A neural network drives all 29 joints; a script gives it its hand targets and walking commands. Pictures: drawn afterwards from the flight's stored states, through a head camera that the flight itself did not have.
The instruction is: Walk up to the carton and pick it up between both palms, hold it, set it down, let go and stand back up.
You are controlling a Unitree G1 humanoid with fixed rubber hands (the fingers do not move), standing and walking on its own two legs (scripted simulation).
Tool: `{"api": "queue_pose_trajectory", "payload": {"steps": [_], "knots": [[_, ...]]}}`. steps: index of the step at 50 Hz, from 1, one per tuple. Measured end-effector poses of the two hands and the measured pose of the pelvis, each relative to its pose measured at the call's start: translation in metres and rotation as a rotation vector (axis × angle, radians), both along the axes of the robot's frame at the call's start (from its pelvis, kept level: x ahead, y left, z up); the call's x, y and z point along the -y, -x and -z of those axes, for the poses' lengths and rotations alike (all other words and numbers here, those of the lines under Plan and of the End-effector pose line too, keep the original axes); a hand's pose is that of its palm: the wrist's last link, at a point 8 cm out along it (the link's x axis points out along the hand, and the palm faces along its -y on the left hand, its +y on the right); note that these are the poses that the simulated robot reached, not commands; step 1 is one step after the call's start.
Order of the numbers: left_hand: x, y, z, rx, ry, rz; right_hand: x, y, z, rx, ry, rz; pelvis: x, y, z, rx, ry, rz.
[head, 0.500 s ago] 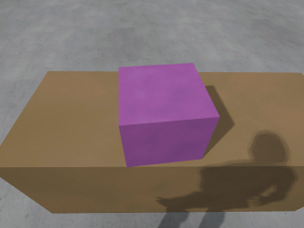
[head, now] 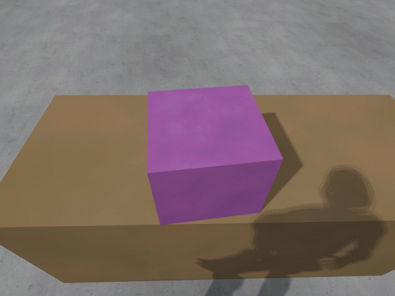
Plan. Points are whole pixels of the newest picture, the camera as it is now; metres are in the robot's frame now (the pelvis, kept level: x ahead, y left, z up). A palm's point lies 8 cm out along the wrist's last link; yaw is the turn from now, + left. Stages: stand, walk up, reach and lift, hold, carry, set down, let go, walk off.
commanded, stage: stand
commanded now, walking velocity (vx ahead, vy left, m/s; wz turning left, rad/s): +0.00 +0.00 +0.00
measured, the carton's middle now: (204, 153) +0.48 +0.01 -0.04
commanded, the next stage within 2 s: none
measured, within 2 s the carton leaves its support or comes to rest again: neither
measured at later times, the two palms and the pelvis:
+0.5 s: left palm out of the picture +0.04 +0.25 -0.13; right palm out of the picture +0.04 -0.25 -0.12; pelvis +0.01 +0.00 +0.00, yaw +0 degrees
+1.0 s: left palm out of the picture +0.02 +0.25 -0.14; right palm out of the picture +0.02 -0.23 -0.13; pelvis +0.02 +0.01 +0.00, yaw -1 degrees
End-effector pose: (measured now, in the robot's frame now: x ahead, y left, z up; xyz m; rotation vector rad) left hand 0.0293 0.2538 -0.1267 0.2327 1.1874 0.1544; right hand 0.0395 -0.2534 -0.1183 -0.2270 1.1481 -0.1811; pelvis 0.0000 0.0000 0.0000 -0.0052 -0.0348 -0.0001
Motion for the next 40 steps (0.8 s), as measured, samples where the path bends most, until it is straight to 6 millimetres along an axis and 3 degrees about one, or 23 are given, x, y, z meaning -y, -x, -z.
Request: {"api": "queue_pose_trajectory", "payload": {"steps": [14, 40], "knots": [[0.003, -0.015, 0.002, -0.018, 0.006, -0.001, -0.002, -0.003, 0.001, -0.03, 0.0, 0.015, 0.0, -0.011, -0.002, 0.001, -0.002, 0.004], [0.004, 0.001, 0.01, -0.114, 0.02, -0.024, -0.016, 0.013, 0.006, -0.109, -0.014, 0.052, -0.006, -0.017, -0.004, -0.002, -0.003, 0.01]]}}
